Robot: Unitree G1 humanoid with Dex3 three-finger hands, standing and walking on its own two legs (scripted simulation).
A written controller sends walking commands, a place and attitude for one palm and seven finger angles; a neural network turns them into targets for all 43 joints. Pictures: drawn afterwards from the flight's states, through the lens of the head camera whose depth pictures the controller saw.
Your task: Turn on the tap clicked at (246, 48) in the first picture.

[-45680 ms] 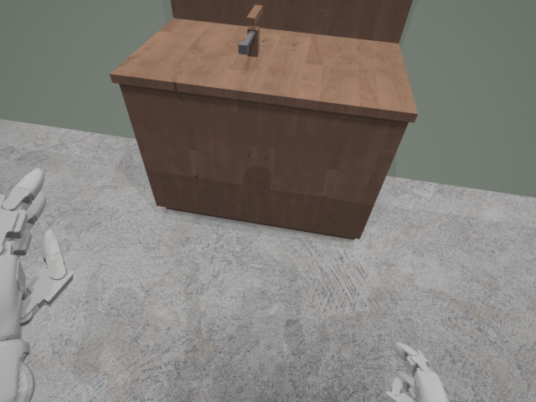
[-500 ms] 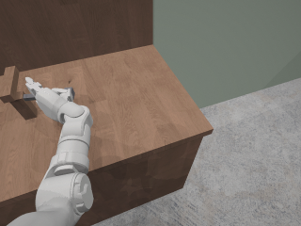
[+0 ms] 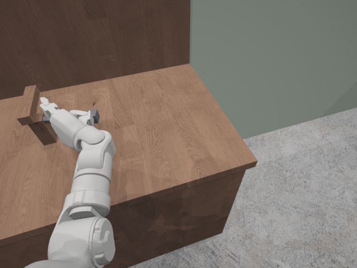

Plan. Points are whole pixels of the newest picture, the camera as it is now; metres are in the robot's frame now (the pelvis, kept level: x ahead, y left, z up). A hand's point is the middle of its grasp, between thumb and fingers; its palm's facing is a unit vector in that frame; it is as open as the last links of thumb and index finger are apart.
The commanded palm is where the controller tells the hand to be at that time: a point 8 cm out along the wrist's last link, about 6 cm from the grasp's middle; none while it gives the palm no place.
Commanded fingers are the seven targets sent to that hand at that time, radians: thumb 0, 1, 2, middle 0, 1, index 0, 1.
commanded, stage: lift the hand up off the lever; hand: left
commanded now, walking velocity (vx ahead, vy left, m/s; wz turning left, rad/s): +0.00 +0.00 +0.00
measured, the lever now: (93, 116) +0.49 +0.26 +0.06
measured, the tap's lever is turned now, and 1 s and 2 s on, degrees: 77 77 77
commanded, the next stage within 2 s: draw the hand back beside the body in 0.38 s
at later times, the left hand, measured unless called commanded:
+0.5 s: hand (84, 117) +0.40 +0.23 +0.15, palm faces +0.84 -0.54 -0.07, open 7.8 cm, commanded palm +0.35 +0.24 +0.15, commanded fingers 0.00 0.90 0.90 -0.15 -0.16 -0.15 -0.16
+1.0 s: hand (61, 151) +0.30 +0.24 +0.16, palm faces +0.37 -0.90 -0.23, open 7.7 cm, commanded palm +0.27 +0.27 +0.16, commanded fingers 0.00 0.90 0.90 -0.18 -0.23 -0.18 -0.23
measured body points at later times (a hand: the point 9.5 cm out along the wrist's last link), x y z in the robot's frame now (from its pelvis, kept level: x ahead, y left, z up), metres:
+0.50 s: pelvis -0.01 +0.00 +0.00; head +0.00 -0.02 +0.45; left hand +0.36 +0.25 +0.15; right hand +0.13 -0.25 -0.12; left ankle -0.04 +0.13 -0.73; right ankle +0.03 -0.08 -0.73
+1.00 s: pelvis -0.02 +0.01 +0.01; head -0.03 -0.02 +0.46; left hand +0.27 +0.28 +0.17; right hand +0.13 -0.24 -0.10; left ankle -0.04 +0.13 -0.73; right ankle +0.03 -0.08 -0.73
